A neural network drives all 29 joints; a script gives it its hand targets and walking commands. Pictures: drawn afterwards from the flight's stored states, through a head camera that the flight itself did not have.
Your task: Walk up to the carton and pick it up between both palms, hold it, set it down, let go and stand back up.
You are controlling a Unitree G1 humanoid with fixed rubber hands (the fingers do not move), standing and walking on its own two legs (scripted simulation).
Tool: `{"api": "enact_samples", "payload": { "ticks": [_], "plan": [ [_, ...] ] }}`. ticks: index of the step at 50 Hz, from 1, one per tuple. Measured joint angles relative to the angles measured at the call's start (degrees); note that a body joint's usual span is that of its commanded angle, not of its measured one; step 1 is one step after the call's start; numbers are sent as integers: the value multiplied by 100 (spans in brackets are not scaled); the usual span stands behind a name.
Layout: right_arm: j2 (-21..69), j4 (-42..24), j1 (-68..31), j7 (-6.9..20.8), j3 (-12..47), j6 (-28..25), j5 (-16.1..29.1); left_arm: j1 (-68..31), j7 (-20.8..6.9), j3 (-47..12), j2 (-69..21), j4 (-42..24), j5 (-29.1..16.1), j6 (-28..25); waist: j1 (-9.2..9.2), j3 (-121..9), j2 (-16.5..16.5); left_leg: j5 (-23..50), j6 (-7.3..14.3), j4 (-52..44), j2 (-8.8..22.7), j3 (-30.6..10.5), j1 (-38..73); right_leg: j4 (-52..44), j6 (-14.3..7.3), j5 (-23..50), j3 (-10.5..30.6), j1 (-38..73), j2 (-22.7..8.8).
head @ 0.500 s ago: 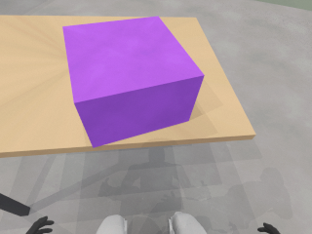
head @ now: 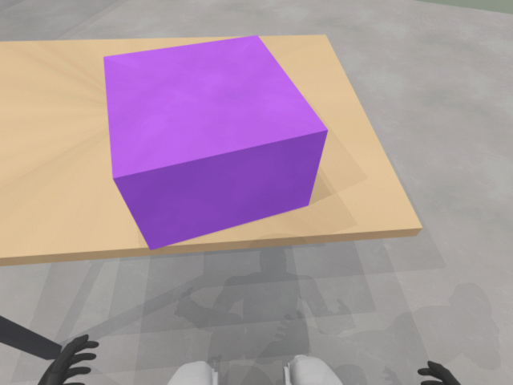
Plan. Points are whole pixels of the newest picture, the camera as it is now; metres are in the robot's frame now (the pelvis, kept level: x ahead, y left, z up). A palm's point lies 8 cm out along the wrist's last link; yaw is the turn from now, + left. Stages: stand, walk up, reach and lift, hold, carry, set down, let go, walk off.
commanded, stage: walk up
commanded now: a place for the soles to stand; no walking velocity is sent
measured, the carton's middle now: (208, 133) +0.46 +0.08 +0.13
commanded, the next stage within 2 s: reach and lift in 0.42 s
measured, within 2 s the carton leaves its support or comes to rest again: neither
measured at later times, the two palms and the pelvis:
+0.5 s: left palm out of the picture +0.12 +0.31 -0.08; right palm out of the picture +0.09 -0.31 -0.08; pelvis +0.00 +0.00 +0.00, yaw +0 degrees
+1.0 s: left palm (47, 369) +0.14 +0.29 -0.01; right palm (458, 366) +0.14 -0.28 -0.02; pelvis +0.00 -0.01 +0.04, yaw +0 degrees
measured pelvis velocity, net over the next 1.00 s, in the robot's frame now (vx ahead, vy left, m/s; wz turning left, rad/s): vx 0.00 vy -0.01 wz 0.00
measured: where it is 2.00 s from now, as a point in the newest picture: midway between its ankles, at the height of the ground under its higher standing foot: outside the picture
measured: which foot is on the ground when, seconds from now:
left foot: down 0.00-1.00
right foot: down 0.00-1.00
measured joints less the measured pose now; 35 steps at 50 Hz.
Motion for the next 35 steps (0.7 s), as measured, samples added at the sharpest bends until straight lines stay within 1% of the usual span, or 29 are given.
{"api": "enact_samples", "payload": {
  "ticks": [5,10,15,18,22,23,25,26,28,31,35],
  "plan": [
    [0,0,0,15,1,-1,0,-34,1,-52,1,1,0,41,0,-11,-22,40,23,-37,-100,0,0,0,0,0,6,4,-95],
    [0,0,-2,33,0,-1,0,-17,0,53,1,0,0,70,0,-13,-61,41,17,-37,-37,-2,0,-31,0,24,2,4,-33],
    [0,0,-3,-14,1,-1,0,-8,-1,-25,0,0,0,28,0,-16,-64,49,10,-39,-46,-1,0,-31,0,36,4,6,-42],
    [0,0,-2,11,1,-1,0,-24,0,-55,0,1,0,48,0,-18,-65,62,11,-51,-73,-1,0,-30,0,36,6,6,-67],
    [0,0,-2,44,0,-1,0,-14,1,6,1,0,0,68,0,-25,-73,62,11,-51,-34,-5,2,-44,0,45,0,6,-29],
    [8,157,-60,101,-25,-219,-51,-65,8,10,0,4,5,308,-1,-23,-72,62,-11,-51,-18,-5,1,-48,0,52,0,3,-14],
    [24,519,-253,328,-107,-690,-169,-256,57,-26,0,6,69,1062,-1,9,-47,62,-65,-47,20,-5,3,-48,0,69,0,-3,21],
    [28,632,-347,420,-125,-848,-189,-347,75,-40,0,1,73,1350,-1,33,-29,63,-81,-44,40,-6,8,-48,0,78,0,-2,41],
    [47,706,-486,515,-128,-1021,-200,-494,95,-58,0,-30,73,1724,-1,68,2,63,-101,-44,76,-5,17,-49,0,88,-1,-2,75],
    [141,708,-620,526,-130,-1159,-200,-553,122,-38,0,-320,73,1912,0,75,-3,80,-131,-92,103,-5,40,-58,0,91,-2,-1,102],
    [328,709,-687,469,-131,-1225,-199,-479,144,58,0,-895,73,1858,0,50,-76,237,-177,-382,100,-5,111,-257,-12,192,-11,30,102]
  ]
}}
